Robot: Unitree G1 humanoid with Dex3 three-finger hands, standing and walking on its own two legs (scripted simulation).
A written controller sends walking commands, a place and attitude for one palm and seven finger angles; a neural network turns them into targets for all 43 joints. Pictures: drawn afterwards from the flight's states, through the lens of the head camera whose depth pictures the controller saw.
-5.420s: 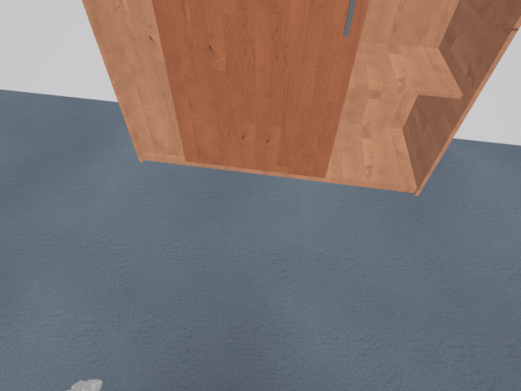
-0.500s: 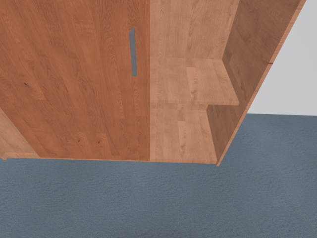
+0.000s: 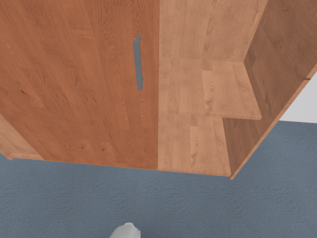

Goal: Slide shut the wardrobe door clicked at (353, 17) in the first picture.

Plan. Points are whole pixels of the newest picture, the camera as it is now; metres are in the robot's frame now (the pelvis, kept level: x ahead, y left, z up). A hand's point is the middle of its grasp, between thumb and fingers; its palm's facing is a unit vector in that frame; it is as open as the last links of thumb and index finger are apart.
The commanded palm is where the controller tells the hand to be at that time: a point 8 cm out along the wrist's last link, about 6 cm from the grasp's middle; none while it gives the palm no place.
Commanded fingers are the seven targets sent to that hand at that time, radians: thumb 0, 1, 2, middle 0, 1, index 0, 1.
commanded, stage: take the last steps up to it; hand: left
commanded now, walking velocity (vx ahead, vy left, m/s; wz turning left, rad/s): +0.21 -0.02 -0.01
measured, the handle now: (139, 64) +0.59 +0.12 +0.11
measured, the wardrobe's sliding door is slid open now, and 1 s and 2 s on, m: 0.49 0.49 0.49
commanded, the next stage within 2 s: come to a stop and stand still in 0.16 s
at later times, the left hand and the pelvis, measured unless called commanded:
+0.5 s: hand (105, 211) +0.21 +0.19 -0.17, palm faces +0.00 -0.97 -0.24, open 7.3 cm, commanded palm none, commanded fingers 0.00 0.90 0.90 -0.20 -0.30 -0.20 -0.30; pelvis +0.14 +0.01 -0.01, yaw -1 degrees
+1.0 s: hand out of the picture +0.13 +0.27 -0.17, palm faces +0.03 -0.96 -0.29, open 7.4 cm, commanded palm none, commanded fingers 0.00 0.90 0.90 -0.20 -0.30 -0.20 -0.30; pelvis +0.10 +0.07 -0.01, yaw -2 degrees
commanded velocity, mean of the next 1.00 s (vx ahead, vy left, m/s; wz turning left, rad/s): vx -0.06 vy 0.01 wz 0.00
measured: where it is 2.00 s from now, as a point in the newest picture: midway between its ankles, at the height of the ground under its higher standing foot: outside the picture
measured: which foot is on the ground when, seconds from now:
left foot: up 0.00-0.04, down 0.06-0.46, up 0.48-0.74, down 0.76-1.00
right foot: down 0.00-0.06, up 0.08-0.40, down 0.42-0.78, up 0.80-0.94, down 0.96-1.00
